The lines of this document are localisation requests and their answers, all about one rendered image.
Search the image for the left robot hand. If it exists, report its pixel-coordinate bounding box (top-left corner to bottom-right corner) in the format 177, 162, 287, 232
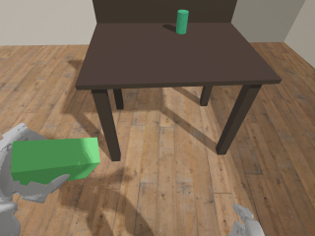
0, 123, 70, 204

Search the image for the robot left forearm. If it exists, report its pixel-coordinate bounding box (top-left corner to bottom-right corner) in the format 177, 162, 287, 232
0, 201, 21, 236

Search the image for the table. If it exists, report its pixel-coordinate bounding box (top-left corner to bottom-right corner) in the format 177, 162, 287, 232
75, 0, 282, 161

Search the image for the right robot hand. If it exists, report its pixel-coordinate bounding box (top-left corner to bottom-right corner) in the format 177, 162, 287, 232
228, 203, 265, 236

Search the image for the sponge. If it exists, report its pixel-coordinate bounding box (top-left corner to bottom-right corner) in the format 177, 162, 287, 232
11, 138, 100, 186

